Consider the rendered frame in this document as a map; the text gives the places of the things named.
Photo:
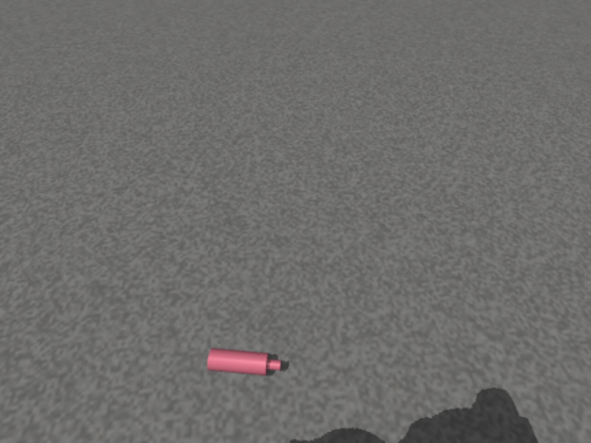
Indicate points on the bottle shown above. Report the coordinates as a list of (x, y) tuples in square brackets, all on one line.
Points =
[(241, 362)]

